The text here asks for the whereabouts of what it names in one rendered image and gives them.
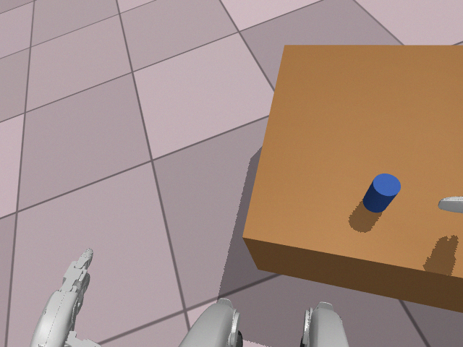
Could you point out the left robot hand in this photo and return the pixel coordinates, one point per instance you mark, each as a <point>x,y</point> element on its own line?
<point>55,327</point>

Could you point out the right robot hand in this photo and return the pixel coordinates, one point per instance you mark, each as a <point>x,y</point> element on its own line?
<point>452,204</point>

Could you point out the can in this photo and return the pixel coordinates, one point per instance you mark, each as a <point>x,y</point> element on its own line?
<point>381,192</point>

